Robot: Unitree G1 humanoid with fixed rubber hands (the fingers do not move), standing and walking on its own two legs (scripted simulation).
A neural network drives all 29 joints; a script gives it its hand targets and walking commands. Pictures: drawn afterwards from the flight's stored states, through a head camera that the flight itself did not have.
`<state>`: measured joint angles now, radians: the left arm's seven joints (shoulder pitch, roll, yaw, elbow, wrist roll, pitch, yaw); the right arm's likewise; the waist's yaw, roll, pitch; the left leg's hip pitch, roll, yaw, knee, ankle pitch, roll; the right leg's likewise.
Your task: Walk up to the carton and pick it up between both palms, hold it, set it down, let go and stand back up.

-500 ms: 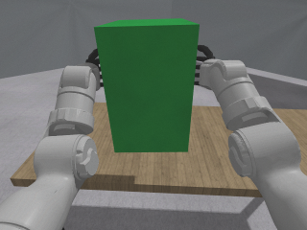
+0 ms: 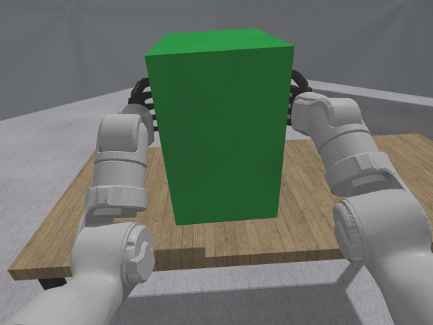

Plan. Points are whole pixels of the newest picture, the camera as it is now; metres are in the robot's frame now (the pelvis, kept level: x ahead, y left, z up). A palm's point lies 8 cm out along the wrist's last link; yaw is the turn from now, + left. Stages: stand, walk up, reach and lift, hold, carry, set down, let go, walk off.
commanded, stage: hold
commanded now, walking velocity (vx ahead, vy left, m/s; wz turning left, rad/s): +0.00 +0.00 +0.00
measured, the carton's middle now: (218, 120) +0.42 -0.02 +0.28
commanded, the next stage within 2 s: none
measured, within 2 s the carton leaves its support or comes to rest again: neither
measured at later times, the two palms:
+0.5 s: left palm (118, 114) +0.38 +0.16 +0.32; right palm (275, 91) +0.38 -0.12 +0.35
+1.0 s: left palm (136, 102) +0.36 +0.12 +0.34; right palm (300, 102) +0.37 -0.16 +0.33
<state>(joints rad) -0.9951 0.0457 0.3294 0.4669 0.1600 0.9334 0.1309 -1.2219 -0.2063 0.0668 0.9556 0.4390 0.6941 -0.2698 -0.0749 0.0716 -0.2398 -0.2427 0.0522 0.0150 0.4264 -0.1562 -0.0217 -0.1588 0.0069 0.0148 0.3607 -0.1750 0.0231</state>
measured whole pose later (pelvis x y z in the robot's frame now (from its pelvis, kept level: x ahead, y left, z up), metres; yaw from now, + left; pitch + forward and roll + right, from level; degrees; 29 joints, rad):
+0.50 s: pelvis +0.01 -0.02 +0.00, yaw +3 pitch -1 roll -2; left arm -1.15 0.18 0.30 0.77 0.13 0.83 0.03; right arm -1.35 -0.15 -0.01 1.12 0.35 0.68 -0.32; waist -0.07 -0.02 -0.25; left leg -0.27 0.08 -0.06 0.44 -0.16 -0.06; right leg -0.14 0.04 -0.05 0.34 -0.18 -0.01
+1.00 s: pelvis +0.00 +0.00 +0.00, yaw +0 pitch -1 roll -1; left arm -1.09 0.07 0.38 0.59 0.18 0.90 0.11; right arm -1.27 -0.20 0.03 1.00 0.39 0.71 -0.27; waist -0.04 0.11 -0.26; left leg -0.24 0.05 0.01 0.42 -0.16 -0.02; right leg -0.16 0.01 0.02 0.36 -0.18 0.02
